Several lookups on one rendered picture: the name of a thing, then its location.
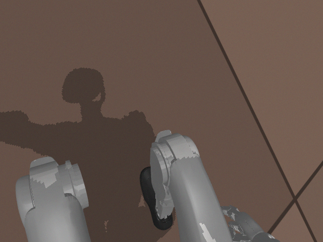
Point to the right robot foot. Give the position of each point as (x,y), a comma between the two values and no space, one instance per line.
(149,197)

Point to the right robot hand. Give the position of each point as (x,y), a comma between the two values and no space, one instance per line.
(242,223)

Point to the right robot arm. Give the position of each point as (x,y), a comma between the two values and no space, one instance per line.
(264,237)

